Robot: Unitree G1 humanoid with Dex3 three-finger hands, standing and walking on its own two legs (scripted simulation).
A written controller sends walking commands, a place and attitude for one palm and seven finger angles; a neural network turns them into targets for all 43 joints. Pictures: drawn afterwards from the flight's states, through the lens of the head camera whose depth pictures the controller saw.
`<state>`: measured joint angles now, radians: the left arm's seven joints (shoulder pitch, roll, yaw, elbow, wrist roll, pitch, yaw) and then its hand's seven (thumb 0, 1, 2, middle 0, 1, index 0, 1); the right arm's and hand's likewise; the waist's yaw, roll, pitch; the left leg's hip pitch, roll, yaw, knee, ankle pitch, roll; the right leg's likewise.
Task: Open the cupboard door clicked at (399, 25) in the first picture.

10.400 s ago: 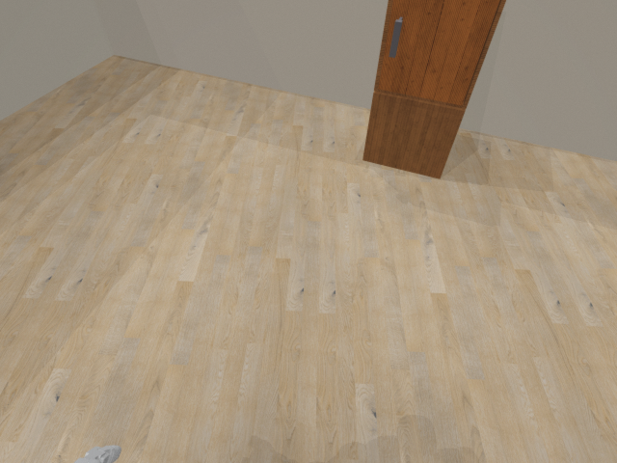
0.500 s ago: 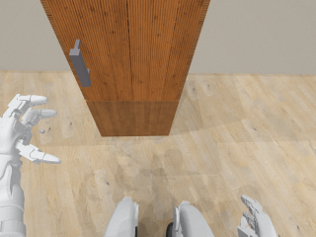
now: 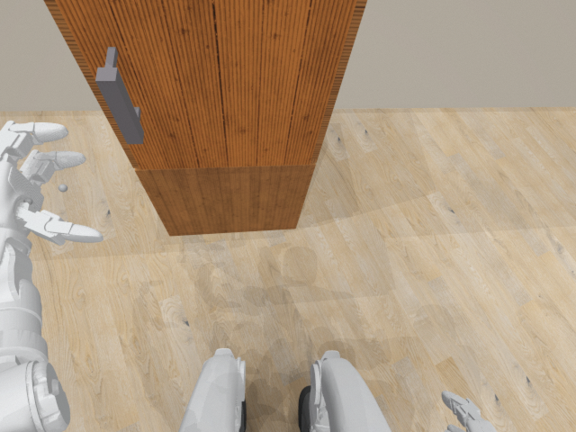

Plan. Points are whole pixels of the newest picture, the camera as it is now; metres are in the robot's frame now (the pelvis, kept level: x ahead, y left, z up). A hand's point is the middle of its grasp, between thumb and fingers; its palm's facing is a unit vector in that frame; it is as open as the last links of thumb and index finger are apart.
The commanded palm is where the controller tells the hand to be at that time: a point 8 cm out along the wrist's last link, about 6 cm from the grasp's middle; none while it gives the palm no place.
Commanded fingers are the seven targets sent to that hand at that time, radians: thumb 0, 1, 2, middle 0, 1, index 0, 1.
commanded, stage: move the hooked fingers beside the handle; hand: left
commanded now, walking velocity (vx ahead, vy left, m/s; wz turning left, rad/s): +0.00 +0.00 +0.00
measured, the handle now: (124, 98) +0.57 +0.26 +0.02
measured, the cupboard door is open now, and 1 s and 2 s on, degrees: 0 0 0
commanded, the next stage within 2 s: slide the fingers in behind the handle in 1.54 s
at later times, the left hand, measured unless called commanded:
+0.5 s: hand (79, 147) +0.48 +0.30 +0.03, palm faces +0.13 -0.99 -0.03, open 14.0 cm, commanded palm +0.47 +0.32 +0.02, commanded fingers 0.00 -0.50 0.30 -0.30 -1.20 -0.30 -1.20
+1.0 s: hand (81, 132) +0.51 +0.31 +0.02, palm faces +0.13 -0.99 -0.03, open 14.0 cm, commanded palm +0.50 +0.32 +0.02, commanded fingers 0.00 -0.50 0.30 -0.30 -1.20 -0.30 -1.20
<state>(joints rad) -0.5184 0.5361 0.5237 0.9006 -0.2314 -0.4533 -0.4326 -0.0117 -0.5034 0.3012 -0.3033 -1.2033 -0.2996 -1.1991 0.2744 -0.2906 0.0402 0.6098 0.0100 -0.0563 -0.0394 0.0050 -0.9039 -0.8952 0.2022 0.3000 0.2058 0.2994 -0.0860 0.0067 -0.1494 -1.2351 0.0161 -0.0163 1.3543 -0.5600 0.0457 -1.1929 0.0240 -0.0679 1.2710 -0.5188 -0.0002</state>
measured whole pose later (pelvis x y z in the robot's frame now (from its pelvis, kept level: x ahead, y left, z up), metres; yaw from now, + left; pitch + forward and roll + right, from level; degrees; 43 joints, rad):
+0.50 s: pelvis -0.01 +0.00 -0.02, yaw -1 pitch +29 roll -6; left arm -0.80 0.69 0.57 1.13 -0.14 -0.45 -0.41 -0.01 -0.50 0.30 -0.30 -1.20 -0.30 -1.20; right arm 0.29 -0.30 0.07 0.61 -0.01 0.03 -0.03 0.00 -0.90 -0.90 0.20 0.30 0.21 0.30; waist -0.15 0.02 -0.13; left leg -1.36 0.02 -0.04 1.42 -0.57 0.04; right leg -1.31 0.03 -0.09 1.32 -0.52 0.00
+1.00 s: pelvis -0.01 +0.00 -0.03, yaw -3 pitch +32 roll -7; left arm -0.90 0.80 0.62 1.15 -0.10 -0.38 -0.44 -0.01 -0.50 0.30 -0.30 -1.20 -0.30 -1.20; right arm 0.32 -0.30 0.10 0.59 -0.01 0.09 -0.01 0.00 -0.91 -0.90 0.20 0.30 0.21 0.30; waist -0.19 0.02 -0.12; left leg -1.46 0.04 -0.05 1.48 -0.58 0.04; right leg -1.40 0.05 -0.10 1.36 -0.52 0.00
